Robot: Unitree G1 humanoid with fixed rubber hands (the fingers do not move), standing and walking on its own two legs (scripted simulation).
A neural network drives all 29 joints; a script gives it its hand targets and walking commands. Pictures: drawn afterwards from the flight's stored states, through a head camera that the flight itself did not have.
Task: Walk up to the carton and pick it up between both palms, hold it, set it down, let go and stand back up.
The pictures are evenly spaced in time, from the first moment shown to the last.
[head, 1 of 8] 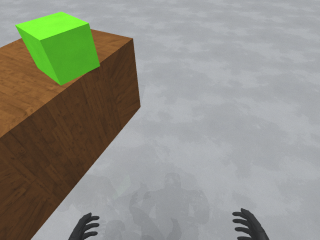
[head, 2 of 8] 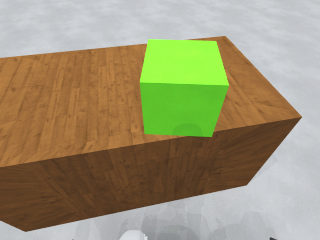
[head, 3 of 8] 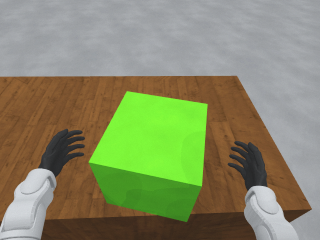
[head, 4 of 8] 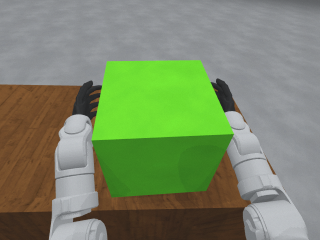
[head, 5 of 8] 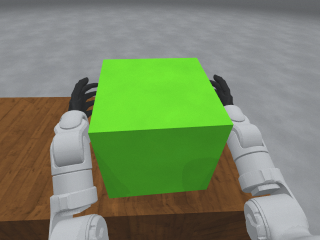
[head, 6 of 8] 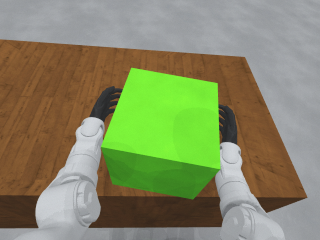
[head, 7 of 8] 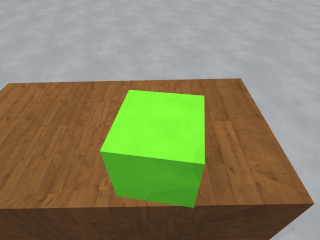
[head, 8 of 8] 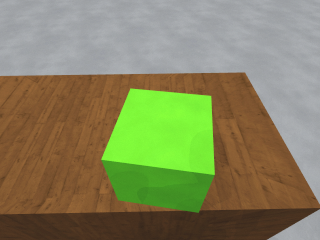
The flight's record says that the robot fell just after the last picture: no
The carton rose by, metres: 0.19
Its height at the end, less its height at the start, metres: +0.00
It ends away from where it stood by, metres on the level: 0.01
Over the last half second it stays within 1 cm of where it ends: yes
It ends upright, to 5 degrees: yes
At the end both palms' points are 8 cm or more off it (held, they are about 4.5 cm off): yes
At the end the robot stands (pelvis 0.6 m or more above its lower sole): yes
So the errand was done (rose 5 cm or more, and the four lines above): yes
